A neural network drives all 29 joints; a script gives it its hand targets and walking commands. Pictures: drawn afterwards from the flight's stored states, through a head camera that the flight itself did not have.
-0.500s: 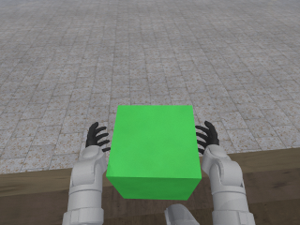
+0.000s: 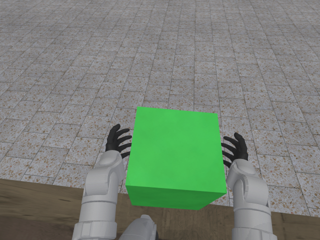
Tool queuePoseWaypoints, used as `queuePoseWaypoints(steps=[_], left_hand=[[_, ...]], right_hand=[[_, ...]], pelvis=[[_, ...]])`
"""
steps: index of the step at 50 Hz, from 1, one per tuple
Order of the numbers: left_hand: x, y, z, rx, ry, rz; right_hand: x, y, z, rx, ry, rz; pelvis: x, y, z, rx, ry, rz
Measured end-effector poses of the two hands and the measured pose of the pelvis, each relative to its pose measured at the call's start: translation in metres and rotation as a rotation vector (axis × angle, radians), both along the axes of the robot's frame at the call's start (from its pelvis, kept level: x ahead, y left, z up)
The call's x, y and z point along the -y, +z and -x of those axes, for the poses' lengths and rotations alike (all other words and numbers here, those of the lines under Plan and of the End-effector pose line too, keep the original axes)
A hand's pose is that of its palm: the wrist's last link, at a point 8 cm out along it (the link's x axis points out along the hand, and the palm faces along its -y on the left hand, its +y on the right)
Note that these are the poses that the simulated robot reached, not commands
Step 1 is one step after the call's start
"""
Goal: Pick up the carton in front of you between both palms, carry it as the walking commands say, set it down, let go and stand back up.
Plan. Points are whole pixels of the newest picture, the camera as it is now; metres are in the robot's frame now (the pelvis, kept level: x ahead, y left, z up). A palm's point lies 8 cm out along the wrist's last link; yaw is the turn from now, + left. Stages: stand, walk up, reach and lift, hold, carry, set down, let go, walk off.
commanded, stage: carry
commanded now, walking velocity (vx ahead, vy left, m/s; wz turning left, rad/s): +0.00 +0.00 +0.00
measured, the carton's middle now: (170, 163) +0.33 +0.02 -0.03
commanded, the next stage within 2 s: none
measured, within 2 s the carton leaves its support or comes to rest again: neither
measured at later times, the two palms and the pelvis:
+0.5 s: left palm (141, 102) +0.72 +0.19 -0.19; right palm (206, 100) +0.76 -0.12 -0.18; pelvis +0.43 +0.00 -0.25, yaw +1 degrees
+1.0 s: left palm (154, 81) +1.12 +0.19 -0.37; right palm (199, 86) +1.09 -0.12 -0.37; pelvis +0.80 +0.05 -0.38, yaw +0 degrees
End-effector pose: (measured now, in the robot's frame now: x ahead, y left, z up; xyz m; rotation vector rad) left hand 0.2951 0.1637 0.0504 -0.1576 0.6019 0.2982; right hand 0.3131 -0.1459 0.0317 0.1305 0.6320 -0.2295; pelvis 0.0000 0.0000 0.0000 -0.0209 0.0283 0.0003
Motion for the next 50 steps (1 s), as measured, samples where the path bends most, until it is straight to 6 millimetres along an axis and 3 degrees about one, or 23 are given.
queuePoseWaypoints(steps=[4, 7, 11, 14, 18, 24, 31, 35, 38, 40, 42, 44, 50], left_hand=[[0.003, -0.035, -0.093, 0.083, -0.085, -0.064], [0.005, -0.069, -0.151, 0.057, -0.109, -0.114], [0.002, -0.113, -0.205, -0.037, -0.101, -0.081], [-0.002, -0.143, -0.245, -0.062, -0.081, -0.039], [-0.008, -0.176, -0.311, -0.009, -0.039, -0.018], [-0.026, -0.225, -0.41, 0.11, 0.055, 0.013], [-0.034, -0.294, -0.507, -0.014, 0.087, 0.027], [-0.037, -0.32, -0.589, 0.007, 0.049, 0.013], [-0.041, -0.34, -0.662, 0.079, 0.004, 0.004], [-0.042, -0.357, -0.709, 0.101, -0.031, -0.018], [-0.041, -0.376, -0.744, 0.076, -0.06, -0.045], [-0.038, -0.393, -0.768, 0.027, -0.069, -0.047], [-0.028, -0.42, -0.821, -0.057, -0.08, -0.015]], right_hand=[[0.005, -0.028, -0.068, 0.092, -0.059, -0.013], [0.007, -0.055, -0.108, 0.087, -0.072, -0.007], [0.004, -0.094, -0.157, -0.004, -0.094, -0.014], [-0.001, -0.117, -0.206, -0.026, -0.083, -0.016], [-0.006, -0.14, -0.287, 0.032, -0.041, 0.002], [-0.022, -0.199, -0.427, 0.127, 0.063, 0.127], [-0.032, -0.287, -0.53, -0.027, 0.05, 0.071], [-0.036, -0.325, -0.598, -0.013, 0.026, 0.025], [-0.039, -0.342, -0.662, 0.056, 0.006, 0.038], [-0.04, -0.352, -0.701, 0.078, -0.005, 0.051], [-0.038, -0.365, -0.726, 0.063, -0.023, 0.048], [-0.035, -0.379, -0.739, 0.027, -0.051, 0.015], [-0.027, -0.402, -0.777, -0.047, -0.083, -0.038]], pelvis=[[-0.016, -0.055, -0.079, 0.036, 0.012, 0.006], [-0.023, -0.084, -0.126, 0.022, 0.015, -0.032], [-0.027, -0.102, -0.186, 0.005, 0.013, -0.048], [-0.024, -0.119, -0.232, -0.003, 0.023, -0.035], [-0.016, -0.156, -0.303, 0.008, 0.03, -0.021], [-0.002, -0.242, -0.415, 0.005, 0.03, -0.001], [-0.011, -0.283, -0.524, -0.022, 0.015, 0.026], [-0.027, -0.314, -0.596, -0.014, 0.002, 0.019], [-0.04, -0.35, -0.66, 0.008, 0.008, 0.037], [-0.043, -0.37, -0.693, -0.019, 0.01, 0.002], [-0.048, -0.38, -0.715, -0.054, 0.008, -0.012], [-0.051, -0.382, -0.737, -0.079, 0.005, -0.026], [-0.05, -0.381, -0.8, -0.079, -0.001, -0.042]])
